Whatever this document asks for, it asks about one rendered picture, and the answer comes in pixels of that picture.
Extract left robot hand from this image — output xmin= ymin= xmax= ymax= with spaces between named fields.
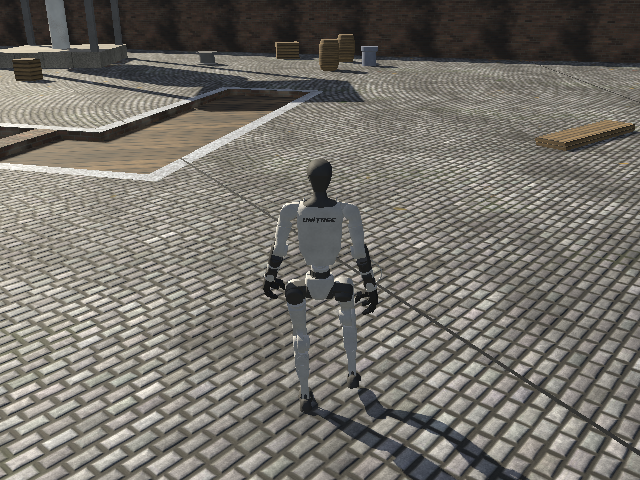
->
xmin=262 ymin=277 xmax=285 ymax=299

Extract right robot hand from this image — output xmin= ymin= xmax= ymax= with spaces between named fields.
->
xmin=355 ymin=288 xmax=378 ymax=315

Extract right robot foot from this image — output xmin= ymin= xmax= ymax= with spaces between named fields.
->
xmin=347 ymin=371 xmax=361 ymax=389

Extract robot right forearm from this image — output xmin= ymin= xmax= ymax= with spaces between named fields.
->
xmin=356 ymin=244 xmax=377 ymax=292

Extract robot left forearm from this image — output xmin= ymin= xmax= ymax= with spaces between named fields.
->
xmin=264 ymin=241 xmax=283 ymax=282

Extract robot left upper arm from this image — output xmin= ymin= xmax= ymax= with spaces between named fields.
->
xmin=272 ymin=202 xmax=299 ymax=257

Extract right robot thigh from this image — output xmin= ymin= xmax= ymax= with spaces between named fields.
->
xmin=333 ymin=277 xmax=355 ymax=326

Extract robot right upper arm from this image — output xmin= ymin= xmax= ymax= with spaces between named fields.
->
xmin=341 ymin=202 xmax=366 ymax=259

